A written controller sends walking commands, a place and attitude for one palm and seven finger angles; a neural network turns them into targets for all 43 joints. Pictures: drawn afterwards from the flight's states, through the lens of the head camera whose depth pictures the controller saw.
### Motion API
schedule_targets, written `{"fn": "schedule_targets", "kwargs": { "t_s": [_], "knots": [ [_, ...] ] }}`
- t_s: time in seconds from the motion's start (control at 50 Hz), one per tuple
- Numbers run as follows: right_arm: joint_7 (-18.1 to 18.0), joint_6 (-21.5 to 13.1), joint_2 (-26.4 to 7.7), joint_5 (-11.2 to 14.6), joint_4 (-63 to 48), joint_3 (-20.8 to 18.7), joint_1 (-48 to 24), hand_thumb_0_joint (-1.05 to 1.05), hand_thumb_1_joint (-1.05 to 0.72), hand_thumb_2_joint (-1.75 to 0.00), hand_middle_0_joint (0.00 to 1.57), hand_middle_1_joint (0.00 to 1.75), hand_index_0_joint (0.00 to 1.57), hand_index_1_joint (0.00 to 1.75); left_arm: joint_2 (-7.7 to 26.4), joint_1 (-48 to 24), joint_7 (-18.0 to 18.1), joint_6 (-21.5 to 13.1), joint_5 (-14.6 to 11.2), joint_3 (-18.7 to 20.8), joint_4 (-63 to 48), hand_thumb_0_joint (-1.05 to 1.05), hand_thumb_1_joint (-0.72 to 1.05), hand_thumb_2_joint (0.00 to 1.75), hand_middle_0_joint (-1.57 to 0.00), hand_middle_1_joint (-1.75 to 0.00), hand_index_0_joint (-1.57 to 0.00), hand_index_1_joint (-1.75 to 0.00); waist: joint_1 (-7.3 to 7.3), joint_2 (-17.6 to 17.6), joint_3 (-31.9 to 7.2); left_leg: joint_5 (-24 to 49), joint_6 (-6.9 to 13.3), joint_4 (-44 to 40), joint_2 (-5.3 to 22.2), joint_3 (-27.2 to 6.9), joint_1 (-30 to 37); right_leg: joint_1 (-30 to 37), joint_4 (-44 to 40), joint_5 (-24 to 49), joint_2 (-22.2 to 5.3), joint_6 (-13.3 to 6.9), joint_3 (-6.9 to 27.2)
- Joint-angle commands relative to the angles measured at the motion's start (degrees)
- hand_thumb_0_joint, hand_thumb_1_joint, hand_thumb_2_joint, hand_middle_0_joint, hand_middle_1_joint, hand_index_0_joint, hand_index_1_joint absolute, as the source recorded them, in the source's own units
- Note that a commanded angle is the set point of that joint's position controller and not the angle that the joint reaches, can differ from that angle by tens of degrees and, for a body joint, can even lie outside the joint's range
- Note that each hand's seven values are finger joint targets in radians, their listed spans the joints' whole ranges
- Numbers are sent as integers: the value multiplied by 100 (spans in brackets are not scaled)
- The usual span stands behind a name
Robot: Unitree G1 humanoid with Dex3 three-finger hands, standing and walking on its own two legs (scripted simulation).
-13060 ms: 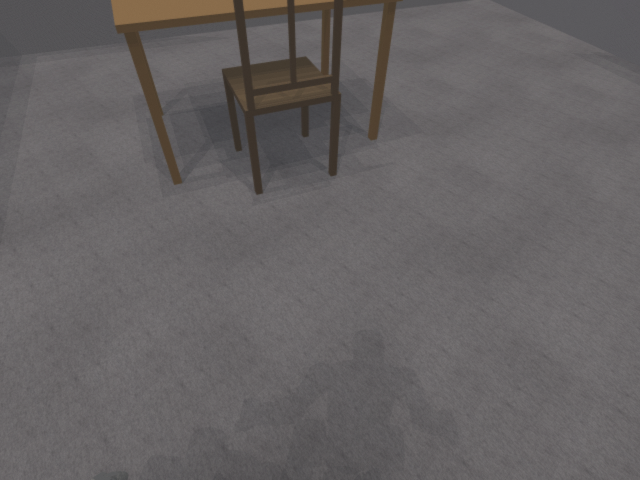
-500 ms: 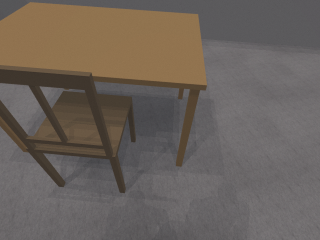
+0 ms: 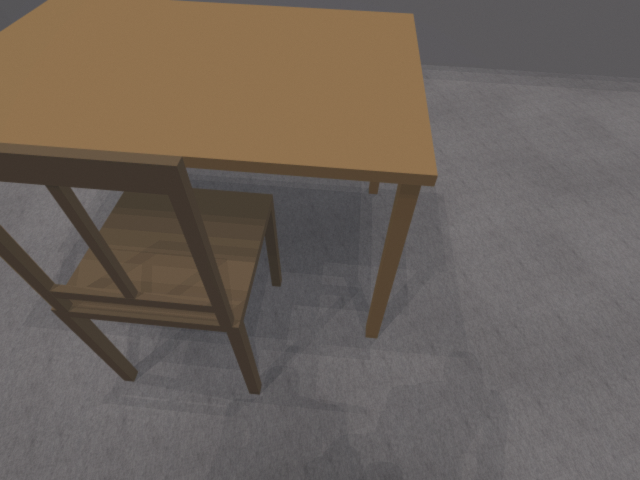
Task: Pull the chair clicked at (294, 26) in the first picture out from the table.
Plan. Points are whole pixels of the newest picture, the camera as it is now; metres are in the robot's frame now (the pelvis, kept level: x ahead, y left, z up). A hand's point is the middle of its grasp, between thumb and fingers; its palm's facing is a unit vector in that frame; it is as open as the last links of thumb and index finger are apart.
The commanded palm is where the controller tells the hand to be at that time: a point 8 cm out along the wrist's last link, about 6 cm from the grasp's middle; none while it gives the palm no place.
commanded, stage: shuffle to correct the standing spot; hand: left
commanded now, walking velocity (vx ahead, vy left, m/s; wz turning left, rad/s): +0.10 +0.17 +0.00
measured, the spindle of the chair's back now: (99, 247) +0.47 +0.43 -0.07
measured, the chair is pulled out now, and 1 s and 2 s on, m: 0.00 0.00 0.00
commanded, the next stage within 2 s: come to a stop and stand still in 0.06 s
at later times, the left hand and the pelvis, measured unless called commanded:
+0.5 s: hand out of the picture +0.07 +0.24 -0.17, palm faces +0.04 -0.98 -0.20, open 7.4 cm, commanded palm none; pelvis +0.06 +0.06 +0.01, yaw -2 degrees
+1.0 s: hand out of the picture +0.06 +0.19 -0.16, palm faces +0.04 -0.98 -0.18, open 7.2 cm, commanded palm none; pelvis +0.05 +0.02 +0.02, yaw -1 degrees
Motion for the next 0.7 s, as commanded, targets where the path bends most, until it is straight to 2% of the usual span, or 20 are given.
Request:
{"fn": "schedule_targets", "kwargs": {
  "t_s": [0.0,0.04,0.08,0.14,0.18,0.2,0.22,0.24,0.26,0.28,0.32,0.44,0.48,0.52,0.54,0.56,0.58,0.6,0.62,0.68],
  "knots": [
    [20,-49,-605,-31,-505,-188,-549,0,-90,-90,20,30,20,30,970,1454,123,-65,-44,257,205,0,90,90,-20,-30,-20,-30,579,-1171,149,-910,-51,2391,273,-222,-2715,1996,-2009,2094,-2469,-1182,2800],
    [90,43,-476,-28,-477,-182,-737,0,-90,-90,20,30,20,30,638,972,192,-44,3,191,129,0,90,90,-20,-30,-20,-30,354,-708,585,-481,-89,2591,532,-357,-2690,1398,-1982,2456,-2208,-1080,1903],
    [180,109,-328,-14,-474,-186,-673,0,-90,-90,20,30,20,30,647,616,194,-71,47,166,53,0,90,90,-20,-30,-20,-30,135,-684,529,-100,-120,1919,539,-250,-2043,800,-1986,2640,-1874,-851,1211],
    [238,122,-236,12,-435,-173,-536,0,-90,-90,20,30,20,30,875,301,160,-47,55,213,-35,0,90,90,-20,-30,-20,-30,5,-588,417,795,-169,568,252,239,-861,105,-1830,2192,-1411,-564,637],
    [186,92,-340,2,-325,-159,-355,0,-90,-90,20,30,20,30,833,207,148,48,39,188,-5,0,90,90,-20,-30,-20,-30,-94,-893,381,1432,-201,-294,128,448,-187,-19,-1439,1741,-1052,-314,439],
    [143,67,-522,7,-287,-188,-174,0,-90,-90,20,30,20,30,754,212,155,103,38,163,-10,0,90,90,-20,-30,-20,-30,-180,-673,225,1819,-194,-721,262,317,201,7,-933,1605,-870,-181,331],
    [91,13,-843,-3,-280,-272,17,0,-90,-90,20,30,20,30,580,375,154,153,27,100,-36,0,90,90,-20,-30,-20,-30,-194,246,-115,3165,-38,-809,782,-143,675,-92,-219,901,-512,57,113],
    [29,-15,-1262,-17,-367,-323,77,0,-90,-90,20,30,20,30,314,671,174,211,-48,64,-35,0,90,90,-20,-30,-20,-30,-99,1146,-401,4275,445,-1181,1739,-1204,638,-232,249,-737,-159,278,-24],
    [-15,2,-1341,8,-413,-319,-20,0,-90,-90,20,30,20,30,233,707,198,227,-41,6,-47,0,90,90,-20,-30,-20,-30,-98,1139,-326,4527,791,-1513,2018,-1373,272,-94,899,-1584,-2,297,146],
    [-93,-31,-1291,11,-389,-290,-269,0,-90,-90,20,30,20,30,155,693,210,257,-59,-34,17,0,90,90,-20,-30,-20,-30,-36,1375,-321,4891,921,-1623,2057,-1498,308,-275,1311,-1632,-26,285,368],
    [-159,-31,-1087,23,-438,-248,-756,0,-90,-90,20,30,20,30,301,578,202,259,-53,-41,89,0,90,90,-20,-30,-20,-30,25,1323,-237,5882,1019,-1303,2011,-1102,281,-368,1609,-1470,-168,284,622],
    [-173,128,-1388,-39,-542,-473,-1008,0,-90,-90,20,30,20,30,340,249,96,399,-7,29,-272,0,90,90,-20,-30,-20,-30,-75,948,-558,4865,1029,-1244,2032,-865,396,-468,1286,-1154,37,312,503],
    [-134,149,-1334,-50,-623,-504,-1159,0,-90,-90,20,30,20,30,316,320,90,387,-4,51,-343,0,90,90,-20,-30,-20,-30,-4,1040,-617,4113,900,-1236,1910,-723,70,-93,731,-820,55,274,418],
    [-86,169,-1234,-32,-645,-490,-1225,0,-90,-90,20,30,20,30,331,513,90,316,21,49,-295,0,90,90,-20,-30,-20,-30,123,723,-614,3034,640,-960,1636,-590,-363,553,-388,116,79,276,333],
    [-54,174,-1066,1,-672,-467,-1211,0,-90,-90,20,30,20,30,458,551,104,267,41,60,-315,0,90,90,-20,-30,-20,-30,147,278,-566,2164,378,-615,1279,-417,-595,793,-1143,760,-80,263,576],
    [-20,201,-708,52,-726,-408,-1174,0,-90,-90,20,30,20,30,780,360,135,213,80,74,-366,0,90,90,-20,-30,-20,-30,27,-781,-369,849,5,-117,657,79,-956,650,-1580,1346,-858,37,1482],
    [32,253,-487,55,-771,-322,-1183,0,-90,-90,20,30,20,30,1002,50,126,200,40,43,-445,0,90,90,-20,-30,-20,-30,-64,-1150,-141,-13,-147,143,282,147,-961,177,-1818,1422,-1376,-332,1724],
    [39,322,-512,20,-752,-322,-1352,0,-90,-90,20,30,20,30,963,-92,122,174,23,31,-493,0,90,90,-20,-30,-20,-30,27,-1255,-91,-317,-143,628,266,-24,-855,-177,-1978,1149,-1290,-483,1789],
    [37,342,-511,1,-668,-304,-1253,0,-90,-90,20,30,20,30,821,-298,149,166,22,-4,-482,0,90,90,-20,-30,-20,-30,-100,-1217,31,-122,-131,789,319,-112,-808,-192,-1982,1177,-1156,-525,1621],
    [28,276,-484,10,-432,-237,-1010,0,-90,-90,20,30,20,30,708,-388,139,117,-17,-44,-433,0,90,90,-20,-30,-20,-30,-145,-789,100,269,-162,460,322,-140,-598,15,-1702,1843,-879,-548,1269]
  ]
}}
